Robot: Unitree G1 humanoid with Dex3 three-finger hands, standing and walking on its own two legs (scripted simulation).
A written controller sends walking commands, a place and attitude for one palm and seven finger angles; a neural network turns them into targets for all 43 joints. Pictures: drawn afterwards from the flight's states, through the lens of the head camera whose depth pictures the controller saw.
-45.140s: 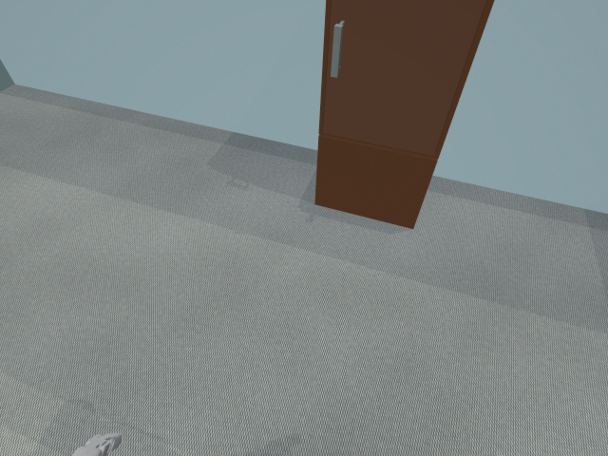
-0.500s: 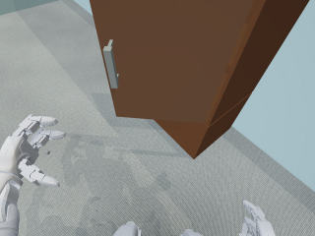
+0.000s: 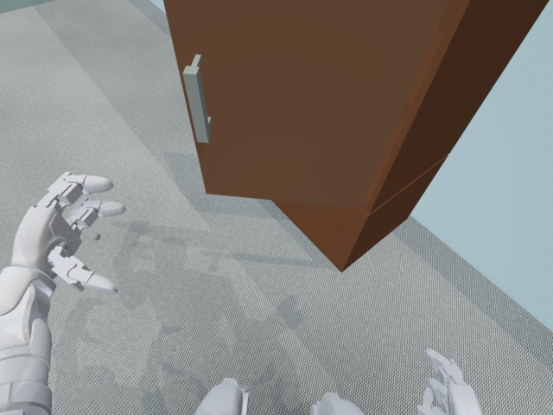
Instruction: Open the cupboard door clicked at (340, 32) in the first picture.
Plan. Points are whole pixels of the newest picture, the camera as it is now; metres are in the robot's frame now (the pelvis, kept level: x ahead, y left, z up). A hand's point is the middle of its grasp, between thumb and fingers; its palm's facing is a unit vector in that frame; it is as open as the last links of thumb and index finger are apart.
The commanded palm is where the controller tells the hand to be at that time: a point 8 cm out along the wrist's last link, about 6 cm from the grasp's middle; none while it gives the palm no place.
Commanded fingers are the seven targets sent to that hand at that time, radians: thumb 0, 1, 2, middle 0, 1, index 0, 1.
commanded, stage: move the hooked fingers beside the handle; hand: left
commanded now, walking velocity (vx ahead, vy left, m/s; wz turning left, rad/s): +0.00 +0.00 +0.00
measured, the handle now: (200, 100) +0.64 +0.19 +0.06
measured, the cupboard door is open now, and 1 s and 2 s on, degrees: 46 46 46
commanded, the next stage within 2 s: none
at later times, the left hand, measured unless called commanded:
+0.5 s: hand (127, 180) +0.42 +0.26 +0.07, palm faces -0.06 -1.00 -0.01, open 14.0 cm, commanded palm +0.41 +0.31 +0.07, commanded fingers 0.00 -0.50 0.30 -0.30 -1.20 -0.30 -1.20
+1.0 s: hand (148, 141) +0.51 +0.25 +0.07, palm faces -0.05 -1.00 -0.01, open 14.0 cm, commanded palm +0.50 +0.29 +0.06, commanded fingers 0.00 -0.50 0.30 -0.30 -1.20 -0.30 -1.20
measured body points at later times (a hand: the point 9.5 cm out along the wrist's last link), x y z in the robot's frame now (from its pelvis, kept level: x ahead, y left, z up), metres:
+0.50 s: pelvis +0.01 +0.01 +0.00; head +0.11 +0.03 +0.44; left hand +0.42 +0.31 +0.07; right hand +0.08 -0.26 -0.11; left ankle +0.04 +0.11 -0.67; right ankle +0.02 -0.11 -0.67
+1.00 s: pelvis +0.00 +0.01 -0.02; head +0.14 +0.03 +0.41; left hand +0.50 +0.30 +0.07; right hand +0.01 -0.26 -0.12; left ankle +0.04 +0.11 -0.67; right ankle +0.02 -0.11 -0.67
